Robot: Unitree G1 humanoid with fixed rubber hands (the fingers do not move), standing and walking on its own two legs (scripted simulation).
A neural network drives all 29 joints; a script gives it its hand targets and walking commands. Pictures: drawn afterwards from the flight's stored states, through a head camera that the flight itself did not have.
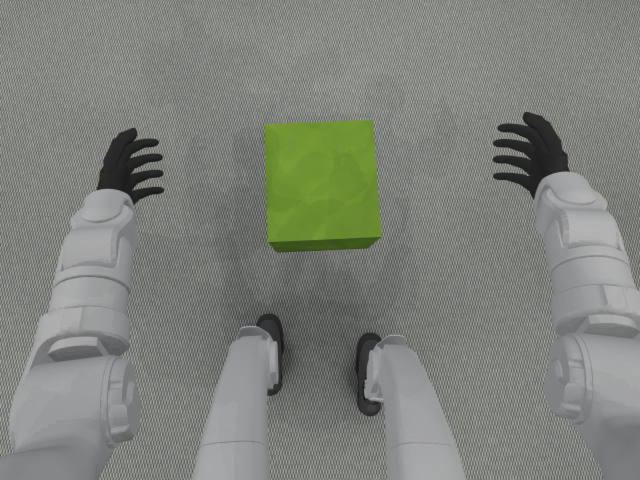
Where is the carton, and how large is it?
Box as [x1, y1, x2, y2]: [265, 120, 381, 252]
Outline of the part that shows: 372,120 265,124 268,242 277,252 366,248 381,236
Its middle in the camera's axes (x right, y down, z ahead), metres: +0.01 -0.11 +0.98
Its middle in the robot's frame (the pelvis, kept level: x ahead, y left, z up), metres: +0.55 +0.01 -0.58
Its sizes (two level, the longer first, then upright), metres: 0.273 0.250 0.219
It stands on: the floor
